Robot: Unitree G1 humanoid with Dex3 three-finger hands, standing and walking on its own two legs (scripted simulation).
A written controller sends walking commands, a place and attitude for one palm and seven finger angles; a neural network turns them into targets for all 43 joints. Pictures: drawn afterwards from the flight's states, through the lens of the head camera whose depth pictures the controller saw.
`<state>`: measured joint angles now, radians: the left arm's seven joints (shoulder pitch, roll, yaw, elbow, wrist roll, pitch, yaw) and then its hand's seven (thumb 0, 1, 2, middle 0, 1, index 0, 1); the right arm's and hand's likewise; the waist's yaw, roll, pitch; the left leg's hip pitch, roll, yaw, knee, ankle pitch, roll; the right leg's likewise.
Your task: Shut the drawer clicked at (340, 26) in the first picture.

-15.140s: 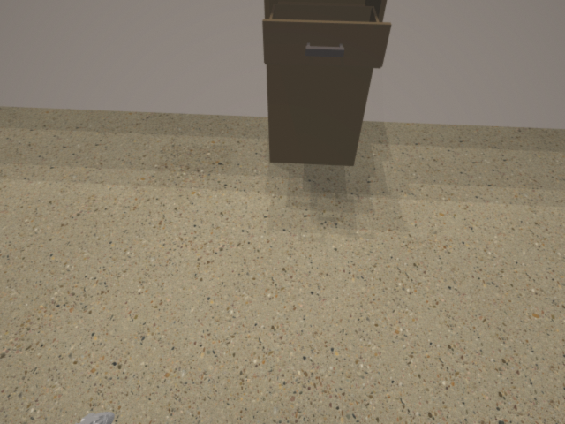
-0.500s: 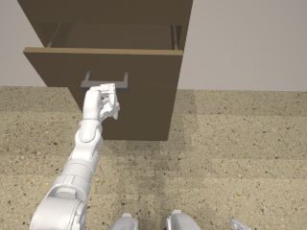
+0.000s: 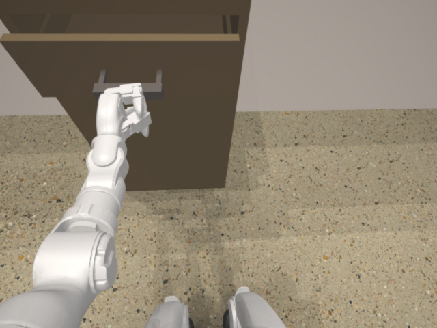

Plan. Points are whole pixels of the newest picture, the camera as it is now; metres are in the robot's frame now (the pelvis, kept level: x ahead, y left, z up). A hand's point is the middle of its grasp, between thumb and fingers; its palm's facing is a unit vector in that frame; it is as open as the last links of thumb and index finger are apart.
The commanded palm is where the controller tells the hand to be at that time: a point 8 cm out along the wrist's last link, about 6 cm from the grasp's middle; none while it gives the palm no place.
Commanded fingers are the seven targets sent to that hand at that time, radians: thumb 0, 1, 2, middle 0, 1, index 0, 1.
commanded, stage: push the drawer shut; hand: left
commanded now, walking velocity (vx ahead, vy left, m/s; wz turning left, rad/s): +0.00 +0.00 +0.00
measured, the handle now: (130, 83) +0.57 +0.12 +0.07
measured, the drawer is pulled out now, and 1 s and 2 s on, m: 0.07 0.00 0.00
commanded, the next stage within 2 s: pull the fist back off the drawer in 0.88 s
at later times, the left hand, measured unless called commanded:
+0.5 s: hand (147, 92) +0.54 +0.09 +0.07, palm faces -0.04 -1.00 -0.03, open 3.4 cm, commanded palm +0.54 +0.14 +0.07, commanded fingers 0.00 0.90 0.90 -1.40 -1.60 -1.40 -1.60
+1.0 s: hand (144, 84) +0.57 +0.10 +0.07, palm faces -0.04 -1.00 -0.05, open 3.1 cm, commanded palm +0.59 +0.13 +0.07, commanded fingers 0.00 0.90 0.90 -1.40 -1.60 -1.40 -1.60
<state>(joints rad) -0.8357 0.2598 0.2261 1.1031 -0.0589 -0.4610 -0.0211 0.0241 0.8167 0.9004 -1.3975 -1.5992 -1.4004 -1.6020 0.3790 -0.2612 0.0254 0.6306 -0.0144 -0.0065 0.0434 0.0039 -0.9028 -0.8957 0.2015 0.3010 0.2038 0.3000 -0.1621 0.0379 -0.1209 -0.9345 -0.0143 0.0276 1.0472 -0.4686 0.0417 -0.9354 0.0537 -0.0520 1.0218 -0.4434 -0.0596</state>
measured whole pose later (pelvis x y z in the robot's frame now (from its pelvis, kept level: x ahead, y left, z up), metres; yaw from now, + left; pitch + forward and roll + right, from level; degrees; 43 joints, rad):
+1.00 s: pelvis -0.01 +0.01 -0.02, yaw +0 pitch +28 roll -4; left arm -1.24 0.45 0.26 1.40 0.04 -0.40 0.02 0.02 0.66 0.96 -1.40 -1.60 -1.40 -1.60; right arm 0.46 -0.27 0.07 0.65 -0.07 -0.01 0.06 0.00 -0.90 -0.90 0.20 0.30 0.21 0.30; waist -0.29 0.06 -0.12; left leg -1.17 -0.01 -0.03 1.16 -0.48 0.06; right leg -1.12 0.06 -0.11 1.06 -0.43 -0.05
